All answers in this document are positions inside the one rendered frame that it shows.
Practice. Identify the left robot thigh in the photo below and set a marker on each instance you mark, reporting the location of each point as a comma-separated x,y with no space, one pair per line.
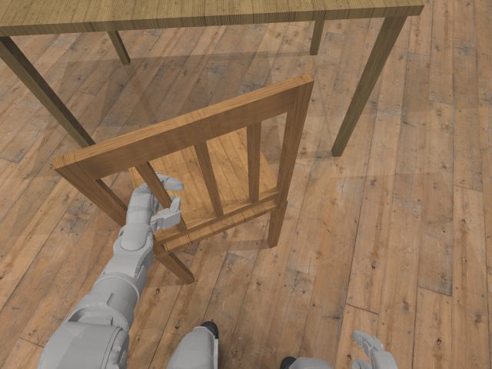
197,350

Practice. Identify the left robot forearm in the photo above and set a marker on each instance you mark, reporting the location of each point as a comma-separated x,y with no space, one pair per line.
116,292

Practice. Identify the right robot hand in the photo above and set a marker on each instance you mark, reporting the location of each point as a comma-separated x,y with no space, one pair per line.
373,348

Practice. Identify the robot left shin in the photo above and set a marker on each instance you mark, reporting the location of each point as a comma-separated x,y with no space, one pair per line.
202,329

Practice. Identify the chair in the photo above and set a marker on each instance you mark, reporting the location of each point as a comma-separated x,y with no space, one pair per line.
216,153

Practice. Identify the table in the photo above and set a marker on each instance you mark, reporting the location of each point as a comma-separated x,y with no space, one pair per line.
44,17

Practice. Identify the robot left upper arm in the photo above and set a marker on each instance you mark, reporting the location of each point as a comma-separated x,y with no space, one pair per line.
79,345

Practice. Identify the left robot hand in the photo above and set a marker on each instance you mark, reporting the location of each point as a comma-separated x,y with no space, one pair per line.
143,204

